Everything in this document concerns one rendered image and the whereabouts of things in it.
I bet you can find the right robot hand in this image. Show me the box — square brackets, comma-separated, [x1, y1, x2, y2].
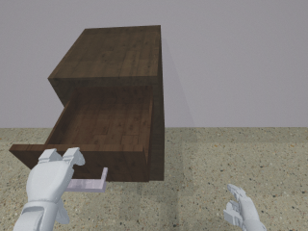
[223, 184, 260, 228]

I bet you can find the cabinet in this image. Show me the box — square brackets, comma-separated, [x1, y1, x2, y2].
[47, 25, 165, 181]

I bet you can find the robot left forearm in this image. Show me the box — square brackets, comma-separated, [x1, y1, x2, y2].
[13, 200, 59, 231]

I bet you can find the robot right forearm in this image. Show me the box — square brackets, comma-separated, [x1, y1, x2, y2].
[242, 218, 268, 231]

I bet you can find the drawer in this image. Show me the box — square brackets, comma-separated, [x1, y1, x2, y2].
[9, 86, 155, 183]

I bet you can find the left robot hand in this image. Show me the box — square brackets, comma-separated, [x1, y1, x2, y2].
[26, 147, 86, 224]

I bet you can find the handle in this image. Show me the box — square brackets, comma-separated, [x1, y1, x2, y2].
[65, 167, 108, 193]

